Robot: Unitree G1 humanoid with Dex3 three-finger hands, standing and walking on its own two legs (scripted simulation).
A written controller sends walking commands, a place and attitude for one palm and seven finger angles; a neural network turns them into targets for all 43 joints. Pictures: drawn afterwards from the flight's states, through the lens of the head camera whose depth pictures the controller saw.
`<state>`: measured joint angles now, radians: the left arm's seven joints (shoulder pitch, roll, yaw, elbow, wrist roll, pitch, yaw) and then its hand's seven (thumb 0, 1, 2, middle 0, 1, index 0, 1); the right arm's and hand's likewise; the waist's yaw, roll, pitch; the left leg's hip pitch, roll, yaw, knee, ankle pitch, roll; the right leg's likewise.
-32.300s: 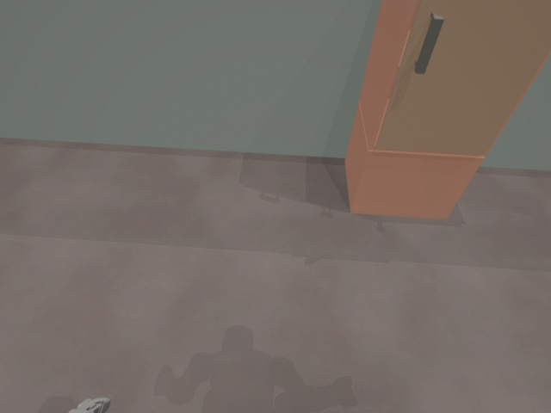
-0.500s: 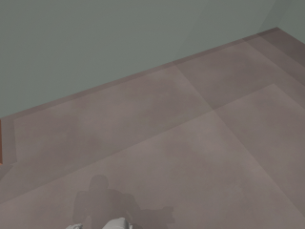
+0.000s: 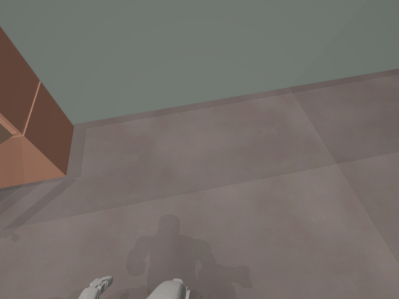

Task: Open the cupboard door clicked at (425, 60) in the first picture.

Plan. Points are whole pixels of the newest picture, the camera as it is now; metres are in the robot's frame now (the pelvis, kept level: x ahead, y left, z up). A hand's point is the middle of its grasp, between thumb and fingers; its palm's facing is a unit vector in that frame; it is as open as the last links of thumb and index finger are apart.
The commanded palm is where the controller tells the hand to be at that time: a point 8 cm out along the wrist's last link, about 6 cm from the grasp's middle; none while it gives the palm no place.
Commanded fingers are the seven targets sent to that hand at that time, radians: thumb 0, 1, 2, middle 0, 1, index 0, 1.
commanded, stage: turn to face it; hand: left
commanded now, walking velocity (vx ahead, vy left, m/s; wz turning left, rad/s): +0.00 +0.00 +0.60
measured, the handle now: out of the picture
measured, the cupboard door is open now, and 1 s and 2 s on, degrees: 40 40 40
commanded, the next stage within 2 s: take the last steps up to it in 1.50 s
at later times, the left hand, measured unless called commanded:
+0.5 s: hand out of the picture +0.01 +0.25 -0.16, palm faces +0.35 -0.90 -0.26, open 7.4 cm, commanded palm none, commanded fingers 0.00 0.90 0.90 -0.20 -0.30 -0.20 -0.30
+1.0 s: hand out of the picture +0.00 +0.18 -0.15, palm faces +0.60 -0.76 -0.25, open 7.3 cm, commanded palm none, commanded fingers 0.00 0.90 0.90 -0.20 -0.30 -0.20 -0.30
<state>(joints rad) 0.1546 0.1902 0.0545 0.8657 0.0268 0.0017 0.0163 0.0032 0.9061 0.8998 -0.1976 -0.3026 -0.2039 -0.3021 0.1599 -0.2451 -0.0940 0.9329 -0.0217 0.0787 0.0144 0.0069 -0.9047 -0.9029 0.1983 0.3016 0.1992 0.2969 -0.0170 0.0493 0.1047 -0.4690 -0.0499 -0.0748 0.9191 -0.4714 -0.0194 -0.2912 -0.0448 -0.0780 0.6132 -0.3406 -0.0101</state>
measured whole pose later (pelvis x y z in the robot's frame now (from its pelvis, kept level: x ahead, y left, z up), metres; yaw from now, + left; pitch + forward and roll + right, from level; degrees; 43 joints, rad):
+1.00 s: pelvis +0.05 -0.02 +0.01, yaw +38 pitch +0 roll +2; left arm 0.20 0.16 0.05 0.89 0.03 -0.01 0.02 0.00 0.92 0.90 -0.20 -0.30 -0.21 -0.30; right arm 0.14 -0.24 -0.09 0.97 -0.02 0.09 0.03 0.01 -0.91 -0.90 0.19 0.30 0.19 0.30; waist -0.02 -0.01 0.11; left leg -0.45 0.02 0.03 0.99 -0.45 -0.06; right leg -0.19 -0.12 -0.21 0.52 -0.33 -0.01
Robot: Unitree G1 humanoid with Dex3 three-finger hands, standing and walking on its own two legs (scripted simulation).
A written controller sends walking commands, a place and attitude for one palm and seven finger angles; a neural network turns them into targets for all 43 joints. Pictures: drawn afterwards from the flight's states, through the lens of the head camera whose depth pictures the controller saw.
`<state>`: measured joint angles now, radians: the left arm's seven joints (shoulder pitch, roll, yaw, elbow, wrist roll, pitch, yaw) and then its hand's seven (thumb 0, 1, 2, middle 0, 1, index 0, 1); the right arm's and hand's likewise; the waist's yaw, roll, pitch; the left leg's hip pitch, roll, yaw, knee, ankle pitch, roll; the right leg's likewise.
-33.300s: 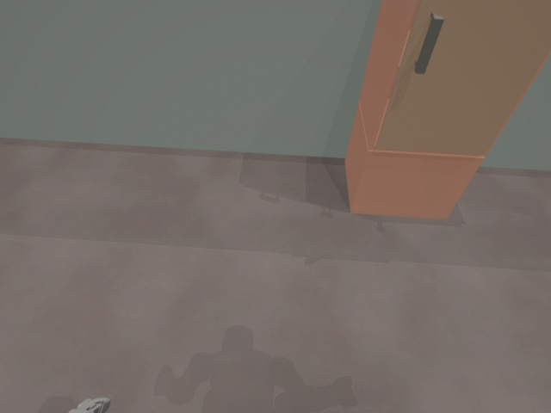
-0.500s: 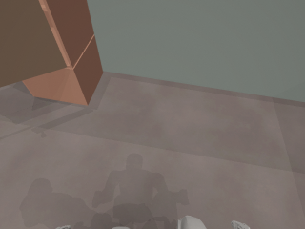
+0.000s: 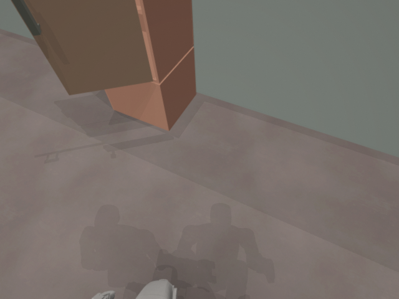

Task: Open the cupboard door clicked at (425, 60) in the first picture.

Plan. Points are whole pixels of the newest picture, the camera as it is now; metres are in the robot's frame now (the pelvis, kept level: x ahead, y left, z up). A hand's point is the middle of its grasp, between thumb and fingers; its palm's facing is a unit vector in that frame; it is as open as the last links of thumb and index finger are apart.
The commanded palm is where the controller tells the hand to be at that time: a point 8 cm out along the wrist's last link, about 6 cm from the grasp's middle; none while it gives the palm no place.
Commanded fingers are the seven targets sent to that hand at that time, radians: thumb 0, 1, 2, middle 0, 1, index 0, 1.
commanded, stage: turn to face it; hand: left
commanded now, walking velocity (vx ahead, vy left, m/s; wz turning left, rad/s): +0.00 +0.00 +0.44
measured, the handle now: (25, 9) +0.99 +0.66 +0.07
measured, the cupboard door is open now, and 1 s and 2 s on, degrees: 40 40 40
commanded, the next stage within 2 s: take the last steps up to it in 0.50 s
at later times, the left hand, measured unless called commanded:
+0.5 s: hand out of the picture +0.05 +0.23 -0.17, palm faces +0.20 -0.95 -0.24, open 7.4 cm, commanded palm none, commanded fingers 0.00 0.90 0.90 -0.20 -0.30 -0.20 -0.30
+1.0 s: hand out of the picture -0.07 +0.20 -0.17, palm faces +0.44 -0.88 -0.18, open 7.3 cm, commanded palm none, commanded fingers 0.00 0.90 0.90 -0.20 -0.30 -0.20 -0.30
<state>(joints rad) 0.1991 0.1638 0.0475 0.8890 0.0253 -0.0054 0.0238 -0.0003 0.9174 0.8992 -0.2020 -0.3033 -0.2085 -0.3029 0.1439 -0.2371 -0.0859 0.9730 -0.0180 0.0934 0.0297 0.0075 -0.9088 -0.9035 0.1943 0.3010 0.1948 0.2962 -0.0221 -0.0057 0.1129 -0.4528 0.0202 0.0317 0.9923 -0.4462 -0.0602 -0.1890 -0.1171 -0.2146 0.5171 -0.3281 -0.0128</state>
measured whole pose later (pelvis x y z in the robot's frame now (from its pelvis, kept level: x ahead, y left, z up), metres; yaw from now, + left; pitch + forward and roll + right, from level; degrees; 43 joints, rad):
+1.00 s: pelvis +0.05 +0.06 +0.00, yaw +21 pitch +1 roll +2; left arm 0.38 0.17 0.06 1.10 0.04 -0.04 0.00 0.00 0.91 0.90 -0.20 -0.30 -0.21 -0.30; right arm 0.14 -0.20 -0.06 1.03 -0.02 0.04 0.04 0.01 -0.91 -0.90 0.19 0.30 0.19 0.30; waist 0.06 -0.05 0.07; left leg -0.39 0.04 0.09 0.68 -0.34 -0.02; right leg -0.07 -0.16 -0.22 0.43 -0.35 0.06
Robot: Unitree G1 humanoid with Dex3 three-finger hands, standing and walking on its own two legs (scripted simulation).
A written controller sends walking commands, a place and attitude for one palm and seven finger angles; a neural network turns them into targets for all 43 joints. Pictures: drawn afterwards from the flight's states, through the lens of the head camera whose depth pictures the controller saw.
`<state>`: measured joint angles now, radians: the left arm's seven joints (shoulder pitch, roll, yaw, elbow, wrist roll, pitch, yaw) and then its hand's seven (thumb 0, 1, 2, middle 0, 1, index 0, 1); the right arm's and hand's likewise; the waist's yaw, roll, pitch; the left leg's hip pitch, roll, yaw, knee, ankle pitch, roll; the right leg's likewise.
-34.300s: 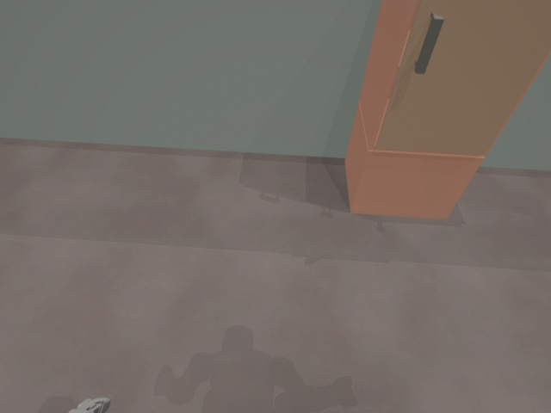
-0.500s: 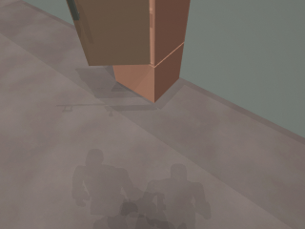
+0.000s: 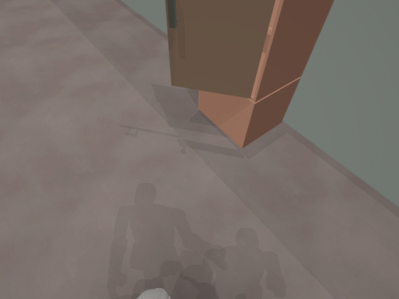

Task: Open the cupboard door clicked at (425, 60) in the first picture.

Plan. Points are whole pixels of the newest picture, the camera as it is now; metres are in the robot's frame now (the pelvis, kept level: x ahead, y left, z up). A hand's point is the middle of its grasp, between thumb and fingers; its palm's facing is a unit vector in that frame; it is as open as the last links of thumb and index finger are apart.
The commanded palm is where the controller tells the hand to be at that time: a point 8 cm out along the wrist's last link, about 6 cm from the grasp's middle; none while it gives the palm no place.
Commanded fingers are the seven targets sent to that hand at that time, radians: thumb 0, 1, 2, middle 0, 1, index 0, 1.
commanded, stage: take the last steps up to it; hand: left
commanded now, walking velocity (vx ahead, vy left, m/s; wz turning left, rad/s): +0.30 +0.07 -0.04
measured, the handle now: (173, 4) +1.10 +0.23 +0.07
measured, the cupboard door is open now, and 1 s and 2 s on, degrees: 40 40 40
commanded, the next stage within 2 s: come to a stop and stand still in 1.18 s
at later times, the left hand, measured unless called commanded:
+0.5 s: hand (134, 220) +0.31 +0.21 -0.16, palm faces -0.09 -0.98 -0.19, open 7.4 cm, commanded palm none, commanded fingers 0.00 0.90 0.90 -0.20 -0.30 -0.20 -0.30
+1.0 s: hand (132, 216) +0.33 +0.22 -0.19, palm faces +0.06 -0.99 -0.15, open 7.3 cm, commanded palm none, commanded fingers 0.00 0.90 0.90 -0.20 -0.30 -0.20 -0.30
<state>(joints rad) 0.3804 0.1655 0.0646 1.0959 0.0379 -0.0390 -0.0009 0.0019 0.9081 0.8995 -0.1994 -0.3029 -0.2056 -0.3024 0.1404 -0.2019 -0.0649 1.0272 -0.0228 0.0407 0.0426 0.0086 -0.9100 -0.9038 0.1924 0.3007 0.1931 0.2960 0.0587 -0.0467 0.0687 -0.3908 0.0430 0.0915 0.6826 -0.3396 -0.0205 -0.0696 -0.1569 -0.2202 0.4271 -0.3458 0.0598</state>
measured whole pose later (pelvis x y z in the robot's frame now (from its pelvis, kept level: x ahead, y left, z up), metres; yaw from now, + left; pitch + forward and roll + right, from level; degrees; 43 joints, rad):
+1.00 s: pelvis +0.38 +0.06 -0.01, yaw -2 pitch +0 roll +0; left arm 0.36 0.16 0.06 1.15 0.02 -0.05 -0.01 -0.01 0.92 0.90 -0.20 -0.30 -0.20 -0.30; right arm 0.13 -0.21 -0.06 1.02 -0.03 -0.05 0.02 0.01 -0.93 -0.90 0.19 0.30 0.19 0.30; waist 0.03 -0.03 0.06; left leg -0.38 0.05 0.12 0.53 -0.15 0.02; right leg -0.06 -0.06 -0.14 0.53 -0.44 0.01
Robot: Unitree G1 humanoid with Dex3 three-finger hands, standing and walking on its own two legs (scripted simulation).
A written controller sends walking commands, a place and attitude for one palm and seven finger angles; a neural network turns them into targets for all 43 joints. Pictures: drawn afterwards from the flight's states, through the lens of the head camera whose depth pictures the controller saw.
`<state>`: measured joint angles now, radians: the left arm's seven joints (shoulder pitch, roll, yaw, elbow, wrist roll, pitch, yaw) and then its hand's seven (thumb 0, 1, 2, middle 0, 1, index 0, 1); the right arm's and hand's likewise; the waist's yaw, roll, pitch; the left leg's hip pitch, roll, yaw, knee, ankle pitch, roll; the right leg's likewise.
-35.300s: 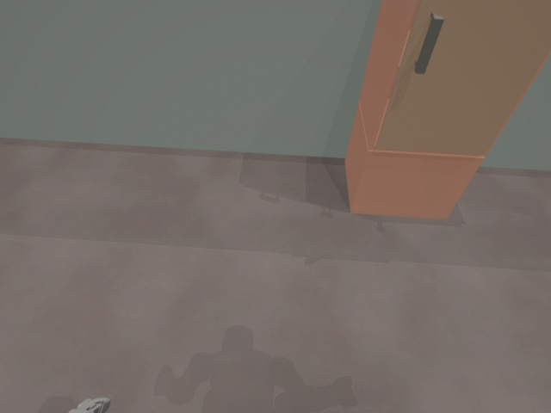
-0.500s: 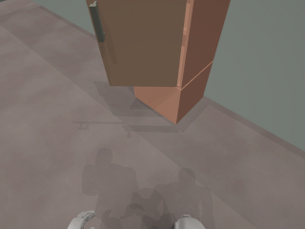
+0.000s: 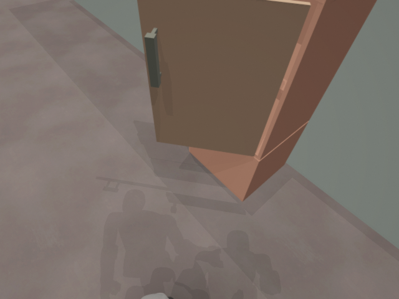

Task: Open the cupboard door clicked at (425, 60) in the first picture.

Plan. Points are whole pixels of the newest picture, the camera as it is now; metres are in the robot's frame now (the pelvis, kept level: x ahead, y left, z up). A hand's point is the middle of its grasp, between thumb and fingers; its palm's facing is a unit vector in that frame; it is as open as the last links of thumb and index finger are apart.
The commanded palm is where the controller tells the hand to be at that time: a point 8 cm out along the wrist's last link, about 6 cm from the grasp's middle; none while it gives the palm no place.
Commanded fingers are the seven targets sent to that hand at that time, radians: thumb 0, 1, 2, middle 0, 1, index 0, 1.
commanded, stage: take the last steps up to it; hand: left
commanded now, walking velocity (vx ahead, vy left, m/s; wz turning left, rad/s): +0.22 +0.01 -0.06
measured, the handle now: (155, 58) +0.71 +0.20 +0.08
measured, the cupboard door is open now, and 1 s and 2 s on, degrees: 40 40 40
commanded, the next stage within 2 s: come to a stop and stand still in 0.18 s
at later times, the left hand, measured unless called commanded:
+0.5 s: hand (140, 254) +0.23 +0.16 -0.16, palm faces -0.04 -0.97 -0.24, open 7.3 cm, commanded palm none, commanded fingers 0.00 0.90 0.90 -0.20 -0.30 -0.20 -0.30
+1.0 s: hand (119, 294) +0.15 +0.19 -0.16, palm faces +0.02 -0.97 -0.23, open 7.3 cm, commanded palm none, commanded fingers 0.00 0.90 0.90 -0.20 -0.30 -0.20 -0.30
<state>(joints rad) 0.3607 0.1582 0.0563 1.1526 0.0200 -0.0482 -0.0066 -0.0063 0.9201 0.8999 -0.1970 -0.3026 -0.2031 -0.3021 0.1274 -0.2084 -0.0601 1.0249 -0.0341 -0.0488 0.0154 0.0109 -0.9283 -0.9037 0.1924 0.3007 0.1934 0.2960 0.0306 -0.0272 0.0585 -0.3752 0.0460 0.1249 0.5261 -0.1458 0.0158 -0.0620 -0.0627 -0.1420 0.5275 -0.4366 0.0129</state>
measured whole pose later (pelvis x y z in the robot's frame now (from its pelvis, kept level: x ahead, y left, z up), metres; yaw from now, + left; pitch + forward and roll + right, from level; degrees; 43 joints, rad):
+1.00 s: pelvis +0.14 +0.01 +0.01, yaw -2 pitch +0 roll +1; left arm 0.26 0.16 0.03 1.10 0.02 0.01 0.03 0.00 0.91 0.90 -0.20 -0.30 -0.20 -0.30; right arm 0.16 -0.16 -0.04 1.06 -0.01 0.01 -0.02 0.00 -0.92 -0.90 0.20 0.30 0.20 0.30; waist 0.01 0.01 0.04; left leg -0.24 0.00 0.11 0.46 -0.22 0.02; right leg -0.18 -0.03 -0.02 0.50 -0.32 0.00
